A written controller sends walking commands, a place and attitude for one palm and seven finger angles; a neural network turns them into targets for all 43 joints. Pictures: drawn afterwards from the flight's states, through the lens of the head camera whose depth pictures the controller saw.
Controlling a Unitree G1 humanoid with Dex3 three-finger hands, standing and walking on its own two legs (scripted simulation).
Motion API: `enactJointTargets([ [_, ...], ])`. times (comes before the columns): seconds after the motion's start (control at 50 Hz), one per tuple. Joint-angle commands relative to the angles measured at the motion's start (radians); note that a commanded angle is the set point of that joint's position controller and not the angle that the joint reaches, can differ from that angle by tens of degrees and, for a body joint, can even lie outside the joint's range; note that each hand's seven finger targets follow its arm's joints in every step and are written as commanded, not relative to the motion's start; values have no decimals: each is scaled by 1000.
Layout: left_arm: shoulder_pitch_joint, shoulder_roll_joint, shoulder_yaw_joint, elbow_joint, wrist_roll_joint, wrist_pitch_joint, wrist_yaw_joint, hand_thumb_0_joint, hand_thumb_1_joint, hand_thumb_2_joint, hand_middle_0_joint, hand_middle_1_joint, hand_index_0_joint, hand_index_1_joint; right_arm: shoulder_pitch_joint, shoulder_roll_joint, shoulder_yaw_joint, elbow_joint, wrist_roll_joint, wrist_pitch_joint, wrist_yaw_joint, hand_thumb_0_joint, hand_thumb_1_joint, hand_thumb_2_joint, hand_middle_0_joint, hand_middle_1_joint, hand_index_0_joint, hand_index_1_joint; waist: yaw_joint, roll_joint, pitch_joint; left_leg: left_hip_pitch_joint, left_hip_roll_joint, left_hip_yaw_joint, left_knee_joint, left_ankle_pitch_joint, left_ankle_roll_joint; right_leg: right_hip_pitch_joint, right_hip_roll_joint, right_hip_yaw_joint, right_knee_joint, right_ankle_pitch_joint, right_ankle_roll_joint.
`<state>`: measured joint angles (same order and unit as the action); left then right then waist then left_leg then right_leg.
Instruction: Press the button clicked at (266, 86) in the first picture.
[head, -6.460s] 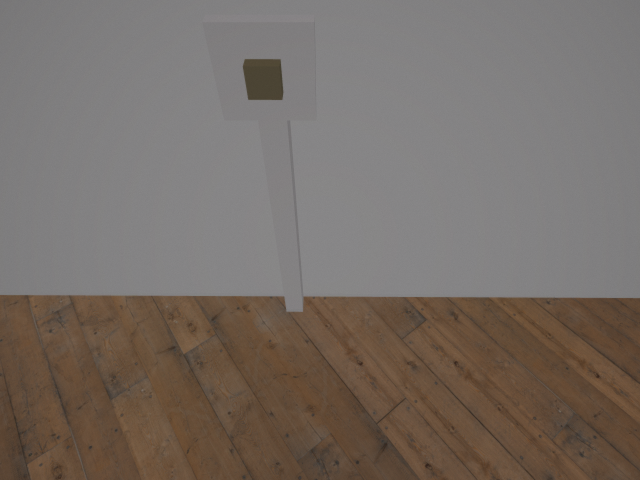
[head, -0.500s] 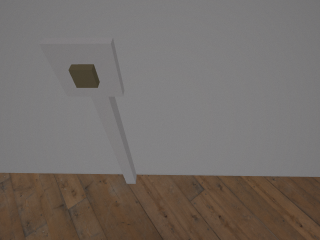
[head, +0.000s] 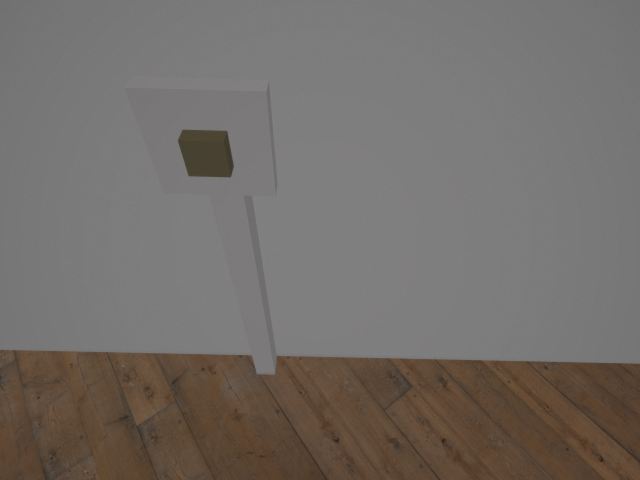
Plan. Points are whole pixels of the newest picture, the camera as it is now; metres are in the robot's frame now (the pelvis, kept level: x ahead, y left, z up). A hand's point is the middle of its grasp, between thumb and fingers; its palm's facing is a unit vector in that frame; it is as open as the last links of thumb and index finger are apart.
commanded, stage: raise the hand and make a fist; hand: left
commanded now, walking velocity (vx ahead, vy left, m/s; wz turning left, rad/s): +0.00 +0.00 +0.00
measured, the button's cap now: (207, 152) +0.51 +0.19 +0.14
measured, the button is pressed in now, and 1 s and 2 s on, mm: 0 0 0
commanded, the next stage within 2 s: aim a knuckle at the button in 1.98 s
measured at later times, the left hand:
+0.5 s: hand out of the picture +0.11 +0.19 -0.02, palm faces +0.25 -0.97 -0.05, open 4.7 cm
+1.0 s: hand (164, 414) +0.18 +0.18 +0.05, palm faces +0.08 -0.99 -0.07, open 3.1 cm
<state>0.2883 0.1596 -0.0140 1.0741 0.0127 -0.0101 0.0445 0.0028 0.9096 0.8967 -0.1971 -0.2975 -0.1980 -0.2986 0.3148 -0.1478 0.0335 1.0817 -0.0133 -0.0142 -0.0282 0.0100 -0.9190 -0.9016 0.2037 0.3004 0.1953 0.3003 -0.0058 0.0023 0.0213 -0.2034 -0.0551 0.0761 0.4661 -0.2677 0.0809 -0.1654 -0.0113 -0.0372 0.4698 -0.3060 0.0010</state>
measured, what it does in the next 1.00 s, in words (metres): stands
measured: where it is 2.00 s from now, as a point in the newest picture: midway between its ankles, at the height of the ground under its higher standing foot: outside the picture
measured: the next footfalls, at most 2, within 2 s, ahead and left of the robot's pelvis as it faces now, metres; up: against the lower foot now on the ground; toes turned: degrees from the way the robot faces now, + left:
none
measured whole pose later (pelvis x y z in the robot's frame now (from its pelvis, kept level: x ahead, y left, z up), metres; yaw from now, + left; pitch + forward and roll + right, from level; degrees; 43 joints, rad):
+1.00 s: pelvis -0.01 -0.03 -0.03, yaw +2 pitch +8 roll -1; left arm 0.47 0.25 0.23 -0.13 -0.33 -0.31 -0.27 0.01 0.90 0.90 -1.26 -1.46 -1.26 -1.46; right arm 0.31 -0.28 -0.01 0.61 0.05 -0.21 -0.07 0.02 -0.91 -0.90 0.20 0.30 0.20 0.30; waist -0.01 0.04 -0.09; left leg -0.57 -0.01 0.02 0.83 -0.41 0.04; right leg -0.50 0.03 -0.10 0.79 -0.43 -0.05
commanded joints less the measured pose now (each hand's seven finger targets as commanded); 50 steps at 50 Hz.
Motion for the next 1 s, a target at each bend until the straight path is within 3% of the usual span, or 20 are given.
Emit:
enactJointTargets([
  [0.0,-164,325,177,-1366,-95,-167,61,0,900,900,-255,-360,-255,-360,-83,-213,-33,-370,38,-278,-57,0,-900,-900,200,300,200,300,-2,281,-463,382,148,-156,-59,656,-106,-104,13,6,120,156,-49],
  [0.02,-118,225,124,-1253,-114,-118,114,0,900,900,-282,-390,-282,-390,-85,-202,-48,-284,35,-304,-62,0,-900,-900,200,300,200,300,-20,246,-398,267,143,-164,-80,566,-145,-156,12,-19,154,36,-34],
  [0.04,193,-60,-44,-1020,-136,-23,102,0,900,900,-310,-420,-310,-420,-55,-151,-49,-270,50,-297,-47,0,-900,-900,200,300,200,300,-37,146,-224,193,147,-183,-106,482,-135,-248,7,-30,171,-28,-21],
  [0.06,37,-38,-35,-1195,-182,-46,87,0,900,900,-337,-450,-337,-450,-74,-200,-67,-350,54,-302,-35,0,-900,-900,200,300,200,300,-37,116,-96,91,139,-201,-88,402,-128,-252,-7,-35,163,-29,-17],
  [0.08,21,22,11,-1214,-168,-89,72,0,900,900,-365,-480,-365,-480,-85,-223,-86,-376,43,-310,-30,0,-900,-900,200,300,200,300,-51,61,-86,45,127,-201,-37,291,-121,-283,0,-43,126,-34,-23],
  [0.1,63,34,37,-1175,-162,-137,51,0,900,900,-393,-510,-393,-510,-94,-229,-91,-403,30,-314,-26,0,-900,-900,200,300,200,300,-50,-11,-48,-30,107,-193,16,212,-114,-308,7,-56,107,-20,-27],
  [0.14,297,34,114,-1026,-185,-226,-18,0,900,900,-447,-570,-447,-570,-112,-229,-107,-458,23,-295,-7,0,-900,-900,200,300,200,300,8,-161,-84,-143,84,-158,125,218,-110,-314,20,-75,116,54,-35],
  [0.18,425,-22,120,-940,-220,-349,-125,0,900,900,-502,-630,-502,-630,-163,-225,-120,-511,16,-266,12,0,-900,-900,200,300,200,300,36,-312,-87,-275,78,-139,217,212,-119,-390,36,-97,234,72,-31],
  [0.22,492,14,173,-933,-257,-474,-249,0,900,900,-558,-690,-558,-690,-193,-229,-140,-570,23,-248,43,0,-900,-900,200,300,200,300,74,-263,-119,-365,55,-101,280,150,-122,-402,27,-71,302,93,-43],
  [0.26,455,90,236,-979,-283,-522,-320,0,900,900,-613,-750,-613,-750,-241,-238,-141,-653,29,-234,47,0,-900,-900,200,300,200,300,83,-112,-155,-410,33,-70,323,87,-108,-412,18,-47,346,70,-50],
  [0.32,284,193,289,-1220,-284,-479,-314,0,900,900,-695,-840,-695,-840,-246,-231,-123,-733,34,-208,28,0,-900,-900,200,300,200,300,81,84,-248,-422,31,-61,341,4,-85,-421,22,-12,374,-1,-51],
  [0.38,120,205,300,-1468,-293,-519,-248,0,900,900,-777,-930,-777,-930,-180,-191,-111,-751,28,-205,6,0,-900,-900,200,300,200,300,27,174,-357,-362,48,-88,387,1,-59,-445,28,30,352,-24,-42],
  [0.46,-14,155,178,-1565,-302,-638,-235,0,900,900,-887,-1050,-887,-1050,-140,-198,-88,-701,28,-230,-19,0,-900,-900,200,300,200,300,-70,145,-294,-381,62,-120,462,-57,-41,-546,34,77,320,-109,-32],
  [0.52,-37,167,125,-1426,-308,-613,-329,0,900,900,-970,-1140,-970,-1140,-144,-228,-69,-672,42,-253,-28,0,-900,-900,200,300,200,300,-113,96,-196,-446,67,-137,485,-128,-32,-565,27,110,272,-194,-19],
  [0.6,93,269,233,-1219,-323,-360,-426,0,900,900,-1080,-1260,-1080,-1260,-157,-237,-63,-704,75,-230,-53,0,-900,-900,200,300,200,300,-30,-24,-226,-491,53,-113,440,-116,-32,-381,-23,192,160,-215,14],
  [0.68,142,315,402,-1296,-388,-188,-368,0,900,900,-1190,-1380,-1190,-1380,-198,-193,-51,-744,73,-194,-64,0,-900,-900,200,300,200,300,60,-58,-323,-438,49,-117,380,-12,-50,-178,-68,195,155,-9,43],
  [0.72,151,283,445,-1354,-414,-208,-292,0,900,900,-1245,-1440,-1245,-1440,-202,-168,-49,-731,66,-195,-62,0,-900,-900,200,300,200,300,74,-66,-309,-407,55,-126,349,38,-58,-159,-49,154,173,106,41],
  [0.8,172,228,374,-1440,-365,-333,-225,0,900,900,-1300,-1500,-1300,-1500,-139,-175,-63,-692,57,-230,-37,0,-900,-900,200,300,200,300,39,2,-265,-327,62,-112,298,116,-54,-227,-10,71,215,245,24],
  [0.9,147,198,264,-1364,-336,-365,-315,0,900,900,-1300,-1500,-1300,-1500,-104,-218,-74,-660,66,-272,-33,0,-900,-900,200,300,200,300,-15,-13,-240,-291,59,-110,300,101,-42,-279,-11,72,184,212,35],
  [0.98,100,271,331,-1430,-359,-329,-338,0,900,900,-1300,-1500,-1300,-1500,-117,-229,-77,-658,75,-297,-51,0,-900,-900,200,300,200,300,13,20,-303,-220,58,-112,256,122,-39,-225,-7,54,158,169,11],
])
